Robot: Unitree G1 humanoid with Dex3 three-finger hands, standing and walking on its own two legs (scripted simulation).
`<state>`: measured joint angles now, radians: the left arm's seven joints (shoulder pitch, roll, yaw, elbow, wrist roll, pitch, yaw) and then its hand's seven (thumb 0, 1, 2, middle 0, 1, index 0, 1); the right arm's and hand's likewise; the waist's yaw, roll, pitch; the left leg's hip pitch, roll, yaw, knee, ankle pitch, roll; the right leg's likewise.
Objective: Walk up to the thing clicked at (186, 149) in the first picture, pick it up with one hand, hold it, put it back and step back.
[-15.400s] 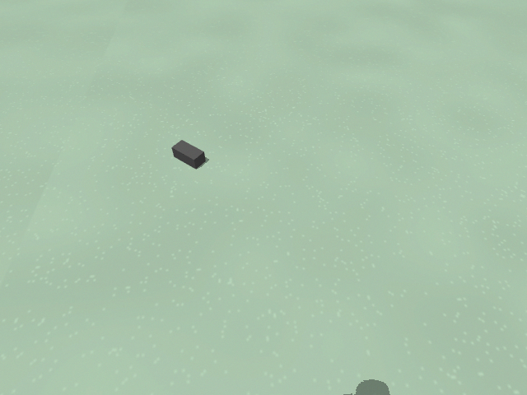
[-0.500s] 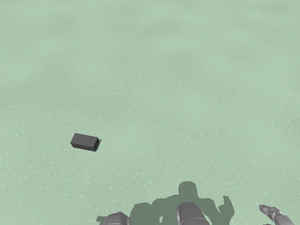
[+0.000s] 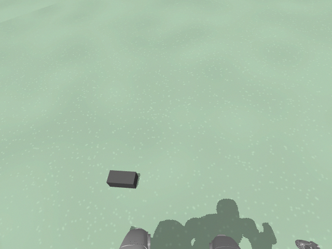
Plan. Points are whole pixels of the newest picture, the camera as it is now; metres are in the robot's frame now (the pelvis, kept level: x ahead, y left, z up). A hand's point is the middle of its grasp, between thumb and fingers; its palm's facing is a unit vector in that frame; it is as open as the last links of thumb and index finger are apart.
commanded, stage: walk up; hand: left
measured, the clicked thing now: (122, 179) +0.59 +0.35 -0.70
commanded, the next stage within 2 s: none
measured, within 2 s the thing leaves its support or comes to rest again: neither
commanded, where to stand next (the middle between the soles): +0.19 +0.15 m, yaw -6 degrees
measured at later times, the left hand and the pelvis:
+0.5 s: hand out of the picture +0.16 +0.44 -0.14, palm faces -0.09 -0.89 -0.44, open 7.4 cm; pelvis +0.05 +0.17 +0.00, yaw -4 degrees
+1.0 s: hand (21, 230) +0.20 +0.43 -0.12, palm faces -0.16 -0.92 -0.36, open 7.4 cm; pelvis +0.06 +0.19 +0.03, yaw -8 degrees
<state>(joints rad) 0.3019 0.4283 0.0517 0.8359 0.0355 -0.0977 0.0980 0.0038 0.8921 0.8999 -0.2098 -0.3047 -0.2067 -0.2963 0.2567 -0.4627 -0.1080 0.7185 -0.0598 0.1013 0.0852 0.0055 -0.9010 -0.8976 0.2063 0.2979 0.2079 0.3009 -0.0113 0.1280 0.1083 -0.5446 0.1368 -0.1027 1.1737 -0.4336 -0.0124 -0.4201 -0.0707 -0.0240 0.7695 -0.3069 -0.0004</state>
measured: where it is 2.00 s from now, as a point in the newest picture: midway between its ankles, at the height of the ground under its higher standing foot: outside the picture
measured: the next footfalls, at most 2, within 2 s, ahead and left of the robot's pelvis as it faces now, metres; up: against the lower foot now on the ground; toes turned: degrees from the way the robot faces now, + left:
left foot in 0.12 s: +0.11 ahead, +0.30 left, +0.00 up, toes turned -1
right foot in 0.44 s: +0.12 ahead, +0.05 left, +0.00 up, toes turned -7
